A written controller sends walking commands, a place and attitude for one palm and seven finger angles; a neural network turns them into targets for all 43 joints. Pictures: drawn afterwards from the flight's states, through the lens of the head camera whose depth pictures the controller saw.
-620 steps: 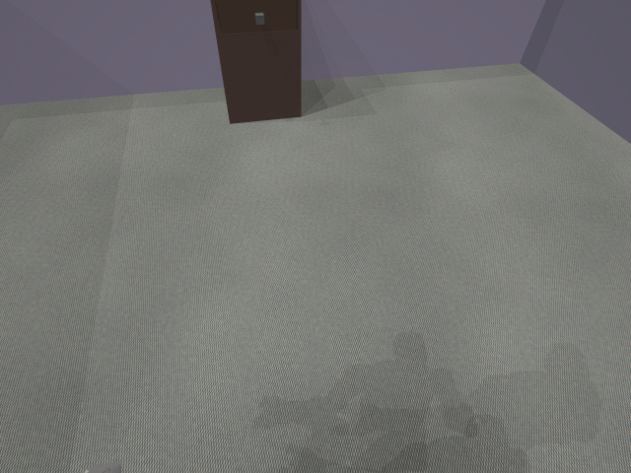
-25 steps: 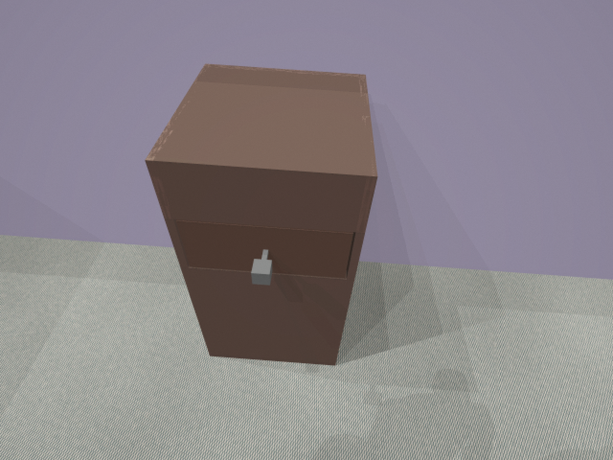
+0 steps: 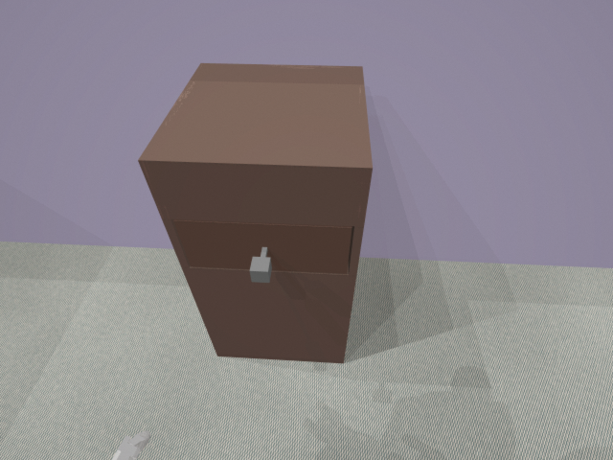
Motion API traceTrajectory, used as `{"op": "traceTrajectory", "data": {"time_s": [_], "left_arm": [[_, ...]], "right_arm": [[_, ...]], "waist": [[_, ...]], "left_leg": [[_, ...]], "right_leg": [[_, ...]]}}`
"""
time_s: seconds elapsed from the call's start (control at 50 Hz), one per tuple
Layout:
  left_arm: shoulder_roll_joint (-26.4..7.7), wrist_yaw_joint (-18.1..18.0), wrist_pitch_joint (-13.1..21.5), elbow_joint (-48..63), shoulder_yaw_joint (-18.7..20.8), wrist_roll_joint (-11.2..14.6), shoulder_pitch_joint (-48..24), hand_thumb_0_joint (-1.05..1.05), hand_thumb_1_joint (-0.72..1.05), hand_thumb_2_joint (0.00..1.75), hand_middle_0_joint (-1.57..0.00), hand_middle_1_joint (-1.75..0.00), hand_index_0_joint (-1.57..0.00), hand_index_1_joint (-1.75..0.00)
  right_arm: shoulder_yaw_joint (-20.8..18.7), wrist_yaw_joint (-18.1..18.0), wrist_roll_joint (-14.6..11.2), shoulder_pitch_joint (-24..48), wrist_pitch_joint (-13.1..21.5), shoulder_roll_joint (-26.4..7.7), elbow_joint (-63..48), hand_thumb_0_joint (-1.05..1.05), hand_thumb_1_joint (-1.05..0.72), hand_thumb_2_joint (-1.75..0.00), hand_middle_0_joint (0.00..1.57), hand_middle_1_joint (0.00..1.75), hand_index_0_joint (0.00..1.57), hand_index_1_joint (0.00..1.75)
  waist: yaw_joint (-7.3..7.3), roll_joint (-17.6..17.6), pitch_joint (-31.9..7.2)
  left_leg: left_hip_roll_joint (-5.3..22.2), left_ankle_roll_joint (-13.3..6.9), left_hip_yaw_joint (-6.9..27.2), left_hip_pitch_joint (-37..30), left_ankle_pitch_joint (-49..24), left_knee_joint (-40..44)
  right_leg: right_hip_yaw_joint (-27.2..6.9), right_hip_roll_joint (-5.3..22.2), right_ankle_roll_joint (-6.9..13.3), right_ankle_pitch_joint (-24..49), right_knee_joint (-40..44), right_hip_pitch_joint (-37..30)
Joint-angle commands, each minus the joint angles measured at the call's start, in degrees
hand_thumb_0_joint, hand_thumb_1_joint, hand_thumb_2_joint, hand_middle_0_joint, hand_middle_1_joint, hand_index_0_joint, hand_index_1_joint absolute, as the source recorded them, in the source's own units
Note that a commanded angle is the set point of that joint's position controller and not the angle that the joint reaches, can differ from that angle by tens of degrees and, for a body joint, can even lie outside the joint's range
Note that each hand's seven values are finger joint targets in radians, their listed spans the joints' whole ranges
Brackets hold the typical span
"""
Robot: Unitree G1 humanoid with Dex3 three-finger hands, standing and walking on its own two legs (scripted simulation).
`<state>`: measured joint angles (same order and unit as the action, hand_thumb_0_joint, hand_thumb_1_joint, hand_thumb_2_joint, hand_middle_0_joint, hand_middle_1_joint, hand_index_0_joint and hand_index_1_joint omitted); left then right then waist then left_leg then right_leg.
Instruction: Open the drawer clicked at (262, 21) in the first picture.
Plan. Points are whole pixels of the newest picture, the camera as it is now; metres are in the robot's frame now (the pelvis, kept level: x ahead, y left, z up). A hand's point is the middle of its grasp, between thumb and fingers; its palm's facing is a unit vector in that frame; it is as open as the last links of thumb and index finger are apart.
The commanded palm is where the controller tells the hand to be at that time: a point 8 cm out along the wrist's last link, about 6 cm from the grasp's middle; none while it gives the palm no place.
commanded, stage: raise the hand with hooked fingers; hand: left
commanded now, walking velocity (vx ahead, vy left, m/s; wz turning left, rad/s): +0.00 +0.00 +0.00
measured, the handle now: (262, 262) +0.56 +0.13 -0.17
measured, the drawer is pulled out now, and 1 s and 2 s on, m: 0.00 0.00 0.00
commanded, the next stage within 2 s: move the hooked fingers above the handle in 1.74 s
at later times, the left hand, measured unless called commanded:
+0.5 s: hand (165, 400) +0.21 +0.20 -0.03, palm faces +0.06 -0.09 -0.99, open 10.0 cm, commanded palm +0.19 +0.20 +0.03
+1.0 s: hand (172, 310) +0.30 +0.21 +0.03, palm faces +0.08 -0.11 -0.99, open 12.9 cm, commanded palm +0.28 +0.21 +0.10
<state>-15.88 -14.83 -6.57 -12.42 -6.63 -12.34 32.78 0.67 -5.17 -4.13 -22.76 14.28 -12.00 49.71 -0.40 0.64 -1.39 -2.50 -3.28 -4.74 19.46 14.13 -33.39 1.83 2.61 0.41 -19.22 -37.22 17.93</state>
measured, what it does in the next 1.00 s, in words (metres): shifts its weight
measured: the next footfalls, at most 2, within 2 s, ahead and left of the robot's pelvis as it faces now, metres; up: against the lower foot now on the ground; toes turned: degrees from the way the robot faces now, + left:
none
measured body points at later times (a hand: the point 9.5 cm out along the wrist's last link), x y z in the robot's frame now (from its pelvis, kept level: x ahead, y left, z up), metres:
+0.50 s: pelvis +0.02 -0.05 -0.04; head +0.05 -0.07 +0.41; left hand +0.20 +0.20 +0.03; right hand +0.30 -0.22 -0.11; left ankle +0.04 +0.08 -0.73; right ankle +0.01 -0.12 -0.73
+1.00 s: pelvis +0.05 -0.03 -0.01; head +0.08 -0.06 +0.44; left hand +0.29 +0.21 +0.09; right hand +0.24 -0.28 -0.12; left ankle +0.04 +0.08 -0.73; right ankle +0.01 -0.12 -0.73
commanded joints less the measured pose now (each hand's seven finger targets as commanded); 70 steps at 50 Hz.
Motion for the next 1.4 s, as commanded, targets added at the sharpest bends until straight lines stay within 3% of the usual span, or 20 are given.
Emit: {"op": "traceTrajectory", "data": {"time_s": [0.0,0.04,0.08,0.12,0.18,0.24,0.28,0.34,0.4,0.5,0.58,0.62,0.7,0.82,0.88,1.06,1.12,1.22,1.32,1.38], "left_arm": [[0.6,-6.7,4.4,19.6,-7.6,-21.9,-11.7,0.00,0.69,0.81,-0.22,-0.43,-0.22,-0.43],[0.1,-10.1,4.8,11.1,-4.2,-33.0,-1.6,0.00,0.64,0.79,-0.22,-0.47,-0.22,-0.47],[-1.4,-10.9,5.9,6.5,-0.2,-39.9,7.8,0.00,0.60,0.77,-0.22,-0.50,-0.22,-0.50],[-3.3,-11.0,7.3,9.0,2.6,-44.1,7.4,0.00,0.55,0.75,-0.22,-0.53,-0.22,-0.53],[-8.8,-12.7,9.0,16.1,7.8,-48.5,2.8,0.00,0.48,0.72,-0.23,-0.57,-0.23,-0.57],[-10.3,-15.5,9.5,23.3,8.4,-51.0,-6.3,0.00,0.41,0.69,-0.24,-0.62,-0.24,-0.62],[-12.7,-16.8,10.4,28.7,9.5,-52.1,-16.5,0.00,0.36,0.67,-0.24,-0.64,-0.24,-0.64],[-12.5,-16.4,12.5,30.8,8.2,-50.9,-22.1,0.00,0.29,0.64,-0.24,-0.69,-0.24,-0.69],[-10.8,-13.7,13.1,29.9,6.2,-47.7,-21.6,0.00,0.22,0.61,-0.25,-0.74,-0.25,-0.74],[-13.1,-8.2,8.7,23.4,8.5,-45.2,-13.0,0.00,0.11,0.56,-0.26,-0.81,-0.26,-0.81],[-17.4,-6.4,8.4,24.6,12.7,-45.5,-13.5,0.00,0.01,0.52,-0.26,-0.87,-0.26,-0.87],[-16.6,-6.7,9.2,26.3,12.6,-45.1,-13.7,0.00,-0.03,0.50,-0.27,-0.90,-0.27,-0.90],[-16.6,-8.0,10.5,27.2,13.8,-44.1,-16.0,0.00,-0.13,0.46,-0.27,-0.96,-0.27,-0.96],[-16.2,-8.1,8.6,26.7,12.4,-43.5,-21.8,0.00,-0.27,0.40,-0.28,-1.05,-0.28,-1.05],[-16.9,-6.2,6.7,26.1,12.0,-43.1,-23.9,0.00,-0.34,0.37,-0.29,-1.10,-0.29,-1.10],[-19.2,-0.6,3.4,24.3,10.2,-43.6,-36.3,0.00,-0.50,0.30,-0.30,-1.20,-0.30,-1.20],[-19.5,2.1,2.1,21.3,9.4,-43.1,-41.6,0.00,-0.50,0.30,-0.30,-1.20,-0.30,-1.20],[-20.9,6.1,3.0,21.0,8.5,-43.0,-50.2,0.00,-0.50,0.30,-0.30,-1.20,-0.30,-1.20],[-23.6,8.9,5.1,18.1,9.9,-41.9,-55.7,0.00,-0.50,0.30,-0.30,-1.20,-0.30,-1.20],[-22.0,10.4,5.8,14.7,9.9,-40.6,-50.1,0.00,-0.50,0.30,-0.30,-1.20,-0.30,-1.20]], "right_arm": [[-2.6,0.7,3.9,12.3,5.2,-9.5,-18.0,0.00,-0.90,-0.90,0.20,0.30,0.20,0.30],[-4.3,2.7,6.4,16.5,0.8,-9.7,-22.2,0.00,-0.90,-0.90,0.20,0.30,0.20,0.30],[-4.6,5.1,6.7,19.6,-5.5,-9.3,-25.1,0.00,-0.90,-0.90,0.20,0.30,0.20,0.30],[-3.9,6.7,6.3,22.5,-11.4,-8.0,-27.6,0.00,-0.90,-0.90,0.20,0.30,0.20,0.30],[-3.6,7.7,6.3,24.6,-15.7,-7.0,-29.6,0.00,-0.90,-0.90,0.20,0.30,0.20,0.30],[-3.7,7.8,7.5,23.8,-17.5,-6.5,-31.2,0.00,-0.90,-0.90,0.20,0.30,0.20,0.30],[-3.8,7.5,8.7,23.6,-18.1,-6.5,-30.3,0.00,-0.90,-0.90,0.20,0.30,0.20,0.30],[-3.7,7.0,9.5,24.4,-17.7,-6.8,-30.0,0.00,-0.90,-0.90,0.20,0.30,0.20,0.30],[-3.5,6.6,9.5,24.0,-17.3,-7.0,-29.0,0.00,-0.90,-0.90,0.20,0.30,0.20,0.30],[-2.2,5.8,7.7,23.8,-18.7,-6.4,-28.0,0.00,-0.90,-0.90,0.20,0.30,0.20,0.30],[-1.6,5.2,7.5,24.5,-18.4,-6.4,-27.0,0.00,-0.90,-0.90,0.20,0.30,0.20,0.30],[-1.9,5.2,7.5,23.8,-18.1,-6.1,-26.7,0.00,-0.90,-0.90,0.20,0.30,0.20,0.30],[-3.2,5.1,7.6,22.6,-18.0,-6.4,-25.7,0.00,-0.90,-0.90,0.20,0.30,0.20,0.30],[-4.6,5.1,6.6,21.9,-18.3,-7.4,-24.5,0.00,-0.90,-0.90,0.20,0.30,0.20,0.30],[-4.8,4.9,6.0,22.7,-18.5,-7.8,-24.5,0.00,-0.90,-0.90,0.20,0.30,0.20,0.30],[-3.8,4.6,4.7,22.8,-20.0,-7.6,-24.4,0.00,-0.90,-0.90,0.20,0.30,0.20,0.30],[-3.2,4.4,4.2,22.8,-20.8,-7.5,-24.4,0.00,-0.90,-0.90,0.20,0.30,0.20,0.30],[-2.7,4.1,4.2,22.3,-21.3,-7.4,-24.3,0.00,-0.90,-0.90,0.20,0.30,0.20,0.30],[-2.5,3.8,3.9,21.4,-21.6,-7.7,-23.7,0.00,-0.90,-0.90,0.20,0.30,0.20,0.30],[-2.7,4.2,3.7,20.6,-21.8,-7.8,-24.2,0.00,-0.90,-0.90,0.20,0.30,0.20,0.30]], "waist": [[-2.75,-7.3,0.2],[1.76,-10.9,1.1],[6.26,-13.0,-0.8],[8.34,-13.9,-3.1],[10.25,-5.0,-7.2],[7.87,2.7,-14.7],[4.99,2.3,-16.8],[2.39,3.0,-16.2],[0.98,1.0,-16.0],[3.60,-6.1,-14.5],[5.73,-4.8,-16.5],[5.91,-2.1,-17.6],[4.88,-4.0,-17.4],[4.18,-1.6,-18.1],[4.25,-2.8,-17.6],[4.27,1.7,-14.9],[3.71,0.0,-12.4],[3.54,3.0,-14.1],[3.41,2.1,-13.7],[4.35,0.2,-12.3]], "left_leg": [[2.8,2.0,11.4,6.6,18.3,3.2],[0.8,2.3,8.6,9.9,15.6,-0.6],[-0.2,2.3,6.1,12.3,8.7,-3.1],[0.0,2.6,4.7,14.6,3.4,-4.0],[-0.2,2.7,4.0,12.6,-2.1,-5.9],[-0.3,2.2,4.3,7.0,-6.2,-10.4],[-0.3,1.7,5.9,5.1,-5.3,-13.9],[-0.7,0.8,6.2,3.8,-2.2,-17.8],[-0.8,0.2,6.5,5.3,-1.9,-17.6],[-0.9,0.7,5.3,11.2,-4.3,-12.5],[-1.0,1.1,4.7,10.1,-6.5,-9.5],[-1.0,1.2,4.5,8.1,-8.3,-8.4],[-0.8,0.9,4.4,6.9,-9.5,-7.5],[-0.6,0.8,3.8,2.6,-11.9,-5.8],[-0.4,0.7,3.8,0.9,-13.8,-4.7],[0.9,1.1,4.2,-6.2,-18.5,-0.2],[1.0,1.2,4.2,-6.5,-15.9,1.7],[1.3,1.3,4.9,-10.0,-18.0,3.1],[1.3,1.4,5.5,-10.2,-17.8,4.4],[1.3,1.5,5.2,-9.1,-16.8,5.5]], "right_leg": [[-0.8,-4.4,2.0,-12.0,1.5,17.5],[-3.6,-4.6,3.0,-18.2,3.5,19.6],[-7.8,-4.5,4.4,-14.0,4.3,16.1],[-7.8,-3.9,4.8,-4.9,0.7,12.6],[-9.0,-4.2,5.2,3.5,-2.9,11.4],[-11.2,-4.9,5.2,8.2,-5.6,15.5],[-12.9,-4.8,4.8,6.1,-5.7,19.5],[-14.3,-3.8,4.2,1.8,-3.9,24.0],[-12.6,-3.7,3.3,6.0,-3.8,20.9],[-12.0,-3.1,1.6,20.8,-2.6,7.0],[-12.7,-2.5,1.2,27.5,-2.1,0.7],[-11.1,-2.2,1.3,29.1,-2.1,-0.3],[-10.2,-1.7,0.8,32.5,-1.4,-1.3],[-7.4,-2.5,1.2,28.5,-0.2,-0.1],[-6.7,-2.7,1.1,28.9,0.9,-0.9],[-3.2,-3.7,1.7,22.6,3.9,-0.8],[-2.5,-4.0,1.6,19.1,5.8,-0.8],[-1.8,-4.1,2.0,17.9,7.1,-2.0],[-1.3,-4.2,2.0,16.9,8.5,-3.1],[-1.2,-4.3,2.1,15.9,9.5,-3.9]]}}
